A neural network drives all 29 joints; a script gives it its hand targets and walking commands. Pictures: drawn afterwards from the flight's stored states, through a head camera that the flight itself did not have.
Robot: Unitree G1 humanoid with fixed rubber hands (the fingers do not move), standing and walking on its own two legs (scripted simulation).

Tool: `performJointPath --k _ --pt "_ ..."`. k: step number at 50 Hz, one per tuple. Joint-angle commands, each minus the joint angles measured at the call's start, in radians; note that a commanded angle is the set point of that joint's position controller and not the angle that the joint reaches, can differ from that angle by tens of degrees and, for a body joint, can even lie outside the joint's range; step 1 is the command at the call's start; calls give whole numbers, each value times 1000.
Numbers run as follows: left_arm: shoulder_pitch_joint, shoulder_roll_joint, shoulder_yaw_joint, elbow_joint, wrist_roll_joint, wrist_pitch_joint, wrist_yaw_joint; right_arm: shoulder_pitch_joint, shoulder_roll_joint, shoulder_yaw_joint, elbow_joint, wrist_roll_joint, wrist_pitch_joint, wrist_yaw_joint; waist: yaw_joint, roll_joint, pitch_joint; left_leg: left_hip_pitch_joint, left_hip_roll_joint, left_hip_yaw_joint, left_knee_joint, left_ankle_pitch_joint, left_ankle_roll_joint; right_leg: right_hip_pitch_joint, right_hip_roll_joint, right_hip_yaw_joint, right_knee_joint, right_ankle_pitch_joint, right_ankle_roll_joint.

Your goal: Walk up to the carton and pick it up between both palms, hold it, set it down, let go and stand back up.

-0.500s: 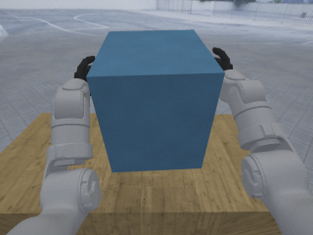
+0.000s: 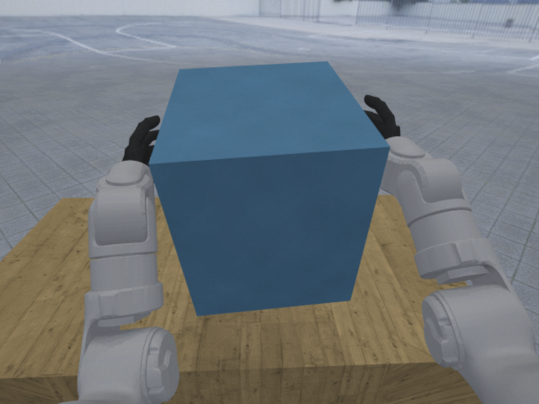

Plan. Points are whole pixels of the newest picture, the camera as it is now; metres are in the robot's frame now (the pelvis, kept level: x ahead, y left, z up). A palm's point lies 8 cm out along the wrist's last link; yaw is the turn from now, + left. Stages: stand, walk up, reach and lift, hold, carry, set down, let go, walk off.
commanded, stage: hold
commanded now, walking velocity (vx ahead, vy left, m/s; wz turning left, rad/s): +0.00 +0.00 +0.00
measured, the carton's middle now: (264, 184) +0.40 +0.00 +0.23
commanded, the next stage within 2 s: none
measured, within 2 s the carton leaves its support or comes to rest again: neither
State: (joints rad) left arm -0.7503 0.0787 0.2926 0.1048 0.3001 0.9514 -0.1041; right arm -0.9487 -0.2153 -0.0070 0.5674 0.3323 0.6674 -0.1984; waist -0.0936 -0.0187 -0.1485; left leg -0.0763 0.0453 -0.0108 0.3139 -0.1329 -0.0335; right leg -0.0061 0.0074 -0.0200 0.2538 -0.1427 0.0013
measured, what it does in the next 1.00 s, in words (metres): stands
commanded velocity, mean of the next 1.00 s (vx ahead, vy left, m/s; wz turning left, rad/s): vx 0.00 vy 0.00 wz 0.00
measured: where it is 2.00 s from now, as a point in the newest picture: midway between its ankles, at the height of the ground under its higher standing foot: outside the picture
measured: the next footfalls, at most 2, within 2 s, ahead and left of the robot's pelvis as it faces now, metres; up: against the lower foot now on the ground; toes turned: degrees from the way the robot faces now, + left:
none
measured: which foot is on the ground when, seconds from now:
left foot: down 0.00-1.00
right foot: down 0.00-1.00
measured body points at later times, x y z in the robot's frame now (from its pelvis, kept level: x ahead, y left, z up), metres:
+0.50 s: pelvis +0.00 -0.01 +0.00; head -0.11 +0.02 +0.44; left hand +0.37 +0.17 +0.31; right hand +0.37 -0.17 +0.33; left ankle +0.03 +0.14 -0.75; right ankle +0.01 -0.12 -0.75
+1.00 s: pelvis +0.00 +0.00 +0.00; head -0.10 +0.02 +0.44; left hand +0.36 +0.17 +0.29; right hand +0.36 -0.17 +0.31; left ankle +0.03 +0.14 -0.75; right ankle +0.01 -0.12 -0.75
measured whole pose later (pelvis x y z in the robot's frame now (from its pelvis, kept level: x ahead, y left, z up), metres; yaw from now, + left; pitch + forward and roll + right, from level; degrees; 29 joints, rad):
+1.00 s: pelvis +0.00 +0.00 +0.00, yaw +0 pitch -6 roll -1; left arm -0.77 0.09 0.29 0.13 0.30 0.95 -0.11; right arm -0.96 -0.21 -0.01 0.57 0.32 0.68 -0.20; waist -0.09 -0.03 -0.14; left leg -0.07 0.05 -0.02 0.32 -0.13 -0.04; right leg 0.00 0.01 -0.02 0.26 -0.15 0.00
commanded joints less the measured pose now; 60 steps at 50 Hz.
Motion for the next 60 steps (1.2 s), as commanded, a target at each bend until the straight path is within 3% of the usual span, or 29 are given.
performJointPath --k 1,5,6,7,11,13,14,15,18,19,20,22,26,28,29,30,31,34,37,40,43,44,47,48,50,52,54,56,60 --pt "-840 -416 -341 -48 -223 -109 -176 -712 525 177 -181 116 -34 182 2 31 -205 -8 -70 26 -53 43 0 44 48 29 -17 65 -6" --pt "-882 -434 -351 -57 -262 -149 -161 -783 596 206 -238 124 -69 188 24 -3 -346 -8 -71 22 -47 65 15 77 50 29 -6 103 1" --pt "-902 -440 -369 -34 -276 -154 -159 -786 587 182 -218 111 -75 186 -3 21 -336 -23 -73 21 -45 35 13 58 47 33 -9 83 6" --pt "-900 -432 -331 -9 -252 -162 -150 -817 600 201 -235 107 -83 189 31 6 -347 -26 -71 27 -49 33 23 62 42 33 -9 64 6" --pt "-881 -409 -258 204 -199 -149 -175 -763 546 114 -5 49 -58 199 26 28 -185 -117 -63 29 -112 -159 34 22 44 30 -30 -135 -2" --pt "-924 -419 -264 212 -216 -163 -189 -801 556 98 -10 33 -68 202 15 19 -211 -137 -67 28 -108 -165 44 40 46 37 -25 -139 -3" --pt "-891 -428 -258 197 -215 -167 -187 -816 571 113 -28 56 -70 202 37 34 -233 -128 -62 27 -102 -107 34 62 49 38 -20 -83 -5" --pt "-917 -440 -261 221 -225 -175 -189 -823 561 106 -3 52 -75 205 16 34 -209 -126 -61 23 -109 -134 32 53 53 37 -26 -82 -3" --pt "-982 -484 -336 135 -296 -198 -175 -838 597 112 -37 84 -101 201 -20 73 -333 -77 -72 14 -82 -17 7 55 53 37 -22 46 -9" --pt "-976 -451 -299 132 -274 -200 -168 -829 593 124 -16 86 -98 201 7 51 -321 -55 -71 13 -71 2 10 59 49 33 -17 49 -3" --pt "-973 -458 -310 133 -289 -207 -174 -817 599 111 -2 85 -99 192 -25 46 -320 -44 -81 17 -59 16 10 63 38 42 -31 72 0" --pt "-890 -424 -248 165 -257 -195 -173 -800 600 152 -46 99 -92 185 14 25 -319 -22 -85 24 -55 77 15 84 36 41 -25 116 12" --pt "-873 -416 -250 128 -235 -179 -186 -764 569 162 -33 126 -76 171 11 33 -277 -2 -86 14 -47 123 11 84 48 32 -27 144 14" --pt "-884 -426 -288 65 -246 -169 -190 -742 556 159 -66 143 -71 170 -6 72 -300 34 -86 19 -41 177 -5 73 52 32 -19 185 5" --pt "-881 -422 -280 46 -235 -169 -183 -766 555 185 -79 153 -78 177 28 48 -284 12 -82 18 -47 174 -7 84 65 18 -7 152 7" --pt "-888 -443 -325 20 -266 -170 -183 -759 567 185 -130 159 -82 172 -6 51 -320 30 -80 15 -32 200 -9 85 60 28 -13 206 4" --pt "-856 -446 -320 -40 -263 -166 -174 -724 569 219 -159 186 -83 173 17 59 -376 61 -78 9 -25 280 -25 120 76 16 7 264 2" --pt "-810 -435 -341 -91 -275 -149 -167 -688 536 228 -216 206 -68 163 -10 65 -369 89 -80 9 0 342 -31 119 71 22 8 340 11" --pt "-750 -447 -371 -181 -279 -128 -166 -678 521 246 -332 208 -65 156 2 63 -387 104 -77 11 9 408 -34 135 85 16 18 399 16" --pt "-745 -431 -376 -177 -254 -108 -173 -641 504 232 -279 196 -41 159 -18 52 -317 97 -72 10 1 345 -35 116 77 18 10 350 6" --pt "-734 -409 -371 -165 -240 -92 -181 -650 491 226 -284 177 -26 165 4 44 -266 65 -68 12 -17 278 -25 106 66 24 8 286 1" --pt "-800 -413 -377 -129 -242 -101 -178 -707 492 204 -247 160 -26 170 2 52 -229 33 -70 13 -30 173 -20 60 62 26 -7 172 -7" --pt "-825 -421 -382 -165 -253 -110 -170 -706 544 215 -286 157 -42 175 8 46 -298 41 -72 21 -22 180 -10 79 56 24 5 199 -4" --pt "-785 -447 -394 -168 -256 -109 -169 -684 535 218 -284 155 -47 173 -13 72 -314 55 -72 22 -11 216 -18 98 57 24 7 245 -6" --pt "-821 -428 -354 -147 -254 -117 -163 -684 547 222 -243 158 -40 178 11 47 -319 37 -74 19 -23 187 -11 94 58 26 3 212 -1" --pt "-804 -425 -357 -83 -253 -116 -171 -696 543 200 -240 128 -48 173 -9 34 -309 27 -80 26 -22 148 4 92 42 30 -9 208 8" --pt "-823 -423 -336 -78 -225 -120 -169 -718 553 201 -217 127 -52 179 21 40 -300 1 -75 24 -38 95 8 82 43 35 -9 125 4" --pt "-827 -403 -287 49 -204 -122 -183 -736 554 172 -142 100 -48 186 34 25 -233 -38 -76 33 -67 -10 23 53 41 34 -24 11 0" --pt "-944 -433 -304 139 -228 -148 -190 -834 562 125 -92 62 -70 205 13 30 -221 -125 -62 27 -107 -145 34 26 53 32 -23 -113 -8"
